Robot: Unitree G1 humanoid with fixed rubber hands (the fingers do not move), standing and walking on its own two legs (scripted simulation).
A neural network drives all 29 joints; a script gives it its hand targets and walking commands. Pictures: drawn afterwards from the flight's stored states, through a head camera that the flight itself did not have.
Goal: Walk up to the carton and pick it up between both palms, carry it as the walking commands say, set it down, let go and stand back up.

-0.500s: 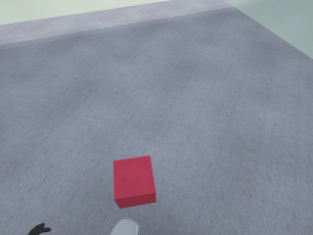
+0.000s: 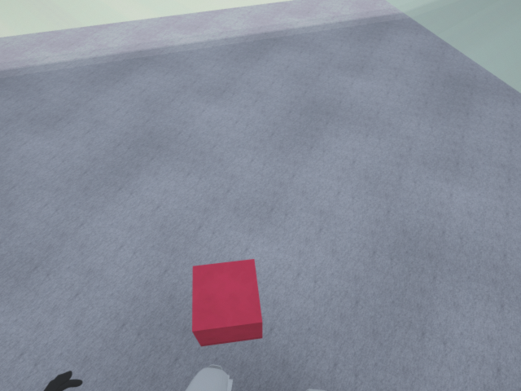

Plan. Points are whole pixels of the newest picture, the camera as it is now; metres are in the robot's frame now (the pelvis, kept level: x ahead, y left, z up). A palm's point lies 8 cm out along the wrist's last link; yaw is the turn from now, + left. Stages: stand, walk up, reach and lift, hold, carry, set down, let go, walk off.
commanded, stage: walk up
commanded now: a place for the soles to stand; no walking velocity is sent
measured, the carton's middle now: (227, 302) +0.50 +0.13 -0.65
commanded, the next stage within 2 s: none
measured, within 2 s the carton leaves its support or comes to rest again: neither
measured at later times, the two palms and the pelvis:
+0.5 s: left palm out of the picture +0.11 +0.33 -0.07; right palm out of the picture +0.08 -0.34 -0.09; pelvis +0.01 +0.00 +0.00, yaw +2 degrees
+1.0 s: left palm out of the picture +0.12 +0.33 -0.07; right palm out of the picture +0.10 -0.34 -0.08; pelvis +0.01 +0.00 +0.00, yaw +2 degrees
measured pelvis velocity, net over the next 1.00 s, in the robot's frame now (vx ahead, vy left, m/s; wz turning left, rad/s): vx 0.01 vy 0.00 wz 0.04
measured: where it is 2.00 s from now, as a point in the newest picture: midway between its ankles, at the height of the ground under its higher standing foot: outside the picture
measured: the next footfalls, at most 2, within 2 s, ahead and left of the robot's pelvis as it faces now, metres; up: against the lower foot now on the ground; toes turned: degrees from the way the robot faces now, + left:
left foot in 0.24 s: +0.12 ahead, +0.19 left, +0.00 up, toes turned -5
left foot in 0.74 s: +0.11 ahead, +0.19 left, +0.00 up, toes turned -4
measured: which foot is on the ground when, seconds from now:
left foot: up 0.00-0.22, down 0.24-0.42, up 0.44-0.72, down 0.74-0.90, up 0.92-1.00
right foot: down 0.00-1.00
